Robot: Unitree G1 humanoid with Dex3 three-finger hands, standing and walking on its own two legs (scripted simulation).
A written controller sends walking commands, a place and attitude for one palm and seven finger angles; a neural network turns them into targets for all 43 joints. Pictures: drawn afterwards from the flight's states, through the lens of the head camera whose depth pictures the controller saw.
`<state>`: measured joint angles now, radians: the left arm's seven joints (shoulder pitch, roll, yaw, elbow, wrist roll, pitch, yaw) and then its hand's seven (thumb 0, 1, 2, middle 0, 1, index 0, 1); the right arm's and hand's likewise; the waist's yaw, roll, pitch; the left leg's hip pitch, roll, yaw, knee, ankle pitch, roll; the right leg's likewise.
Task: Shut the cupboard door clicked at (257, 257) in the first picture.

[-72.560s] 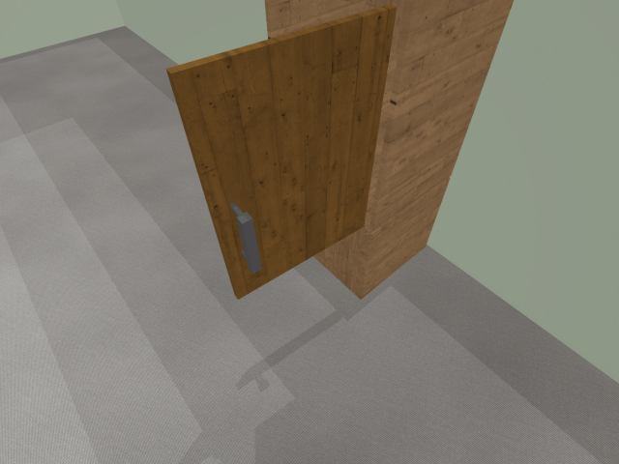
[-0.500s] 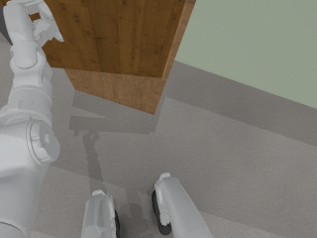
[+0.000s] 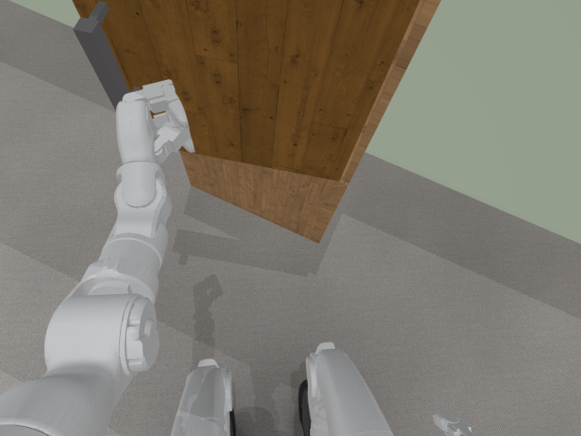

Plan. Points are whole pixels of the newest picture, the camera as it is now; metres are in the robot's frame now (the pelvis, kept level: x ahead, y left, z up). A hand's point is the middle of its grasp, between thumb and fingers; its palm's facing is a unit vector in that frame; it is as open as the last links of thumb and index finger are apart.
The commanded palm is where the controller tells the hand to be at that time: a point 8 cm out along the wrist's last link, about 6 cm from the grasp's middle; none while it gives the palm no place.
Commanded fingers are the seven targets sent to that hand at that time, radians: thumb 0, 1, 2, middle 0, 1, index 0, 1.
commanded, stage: draw the hand back to the body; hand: left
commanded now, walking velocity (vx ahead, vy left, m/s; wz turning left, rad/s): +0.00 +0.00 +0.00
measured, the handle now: (116, 66) +0.64 +0.20 +0.03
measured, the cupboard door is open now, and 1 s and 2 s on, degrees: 15 15 15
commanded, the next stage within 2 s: step back with the hand held close in 1.62 s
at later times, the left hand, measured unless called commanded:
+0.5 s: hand (103, 167) +0.39 +0.15 +0.15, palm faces +0.08 -1.00 -0.03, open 3.1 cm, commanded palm +0.35 +0.20 +0.15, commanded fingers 0.00 0.90 0.90 -1.19 -1.38 -1.19 -1.38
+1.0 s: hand out of the picture +0.28 +0.23 +0.24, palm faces +0.33 -0.89 -0.31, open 4.3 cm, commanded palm +0.23 +0.27 +0.26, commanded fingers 0.00 0.90 0.90 -0.50 -0.63 -0.50 -0.63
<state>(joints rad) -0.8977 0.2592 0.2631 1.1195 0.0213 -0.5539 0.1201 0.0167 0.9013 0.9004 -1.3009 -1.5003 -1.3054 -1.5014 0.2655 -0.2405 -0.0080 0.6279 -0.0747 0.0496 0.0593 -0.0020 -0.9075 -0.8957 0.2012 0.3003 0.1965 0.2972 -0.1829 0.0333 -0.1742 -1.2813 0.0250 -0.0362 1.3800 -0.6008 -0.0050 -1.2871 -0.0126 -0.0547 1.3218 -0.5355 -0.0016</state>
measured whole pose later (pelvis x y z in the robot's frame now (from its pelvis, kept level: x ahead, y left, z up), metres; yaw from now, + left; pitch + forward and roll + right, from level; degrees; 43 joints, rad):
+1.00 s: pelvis +0.04 +0.00 +0.13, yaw +1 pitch -1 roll +0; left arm 0.25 0.30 0.17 -0.11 -0.07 -0.04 0.10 0.01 0.90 0.90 -0.77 -0.92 -0.77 -0.92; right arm 0.19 -0.20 0.06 0.55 0.03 -0.01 -0.10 0.01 -0.90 -0.90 0.20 0.30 0.20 0.30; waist 0.04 0.06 -0.04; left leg -0.20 0.00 0.00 0.55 -0.34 0.00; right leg -0.23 -0.02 -0.04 0.56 -0.31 0.00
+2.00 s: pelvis +0.03 +0.01 +0.14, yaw +1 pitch +1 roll +0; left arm 0.54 0.38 0.38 -0.41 -0.06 -0.15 0.12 0.01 0.89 0.90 -0.21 -0.30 -0.22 -0.30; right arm 0.19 -0.26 -0.01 0.60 0.02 -0.01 -0.09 0.01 -0.90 -0.90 0.20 0.30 0.20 0.30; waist 0.00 0.05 0.00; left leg -0.23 -0.01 0.01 0.51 -0.29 0.01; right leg -0.26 -0.03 -0.02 0.50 -0.26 0.02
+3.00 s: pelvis -0.11 -0.02 +0.11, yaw +11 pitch +2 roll -3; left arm 0.53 0.51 0.50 -0.51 -0.01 -0.28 0.15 0.01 0.89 0.90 -0.21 -0.30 -0.22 -0.30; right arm 0.30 -0.19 -0.02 0.62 0.00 -0.09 -0.07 0.01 -0.90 -0.90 0.20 0.30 0.20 0.30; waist -0.08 0.01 -0.04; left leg -0.60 0.08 0.01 0.67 -0.21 0.02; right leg -0.28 0.08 0.01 0.66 -0.44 -0.01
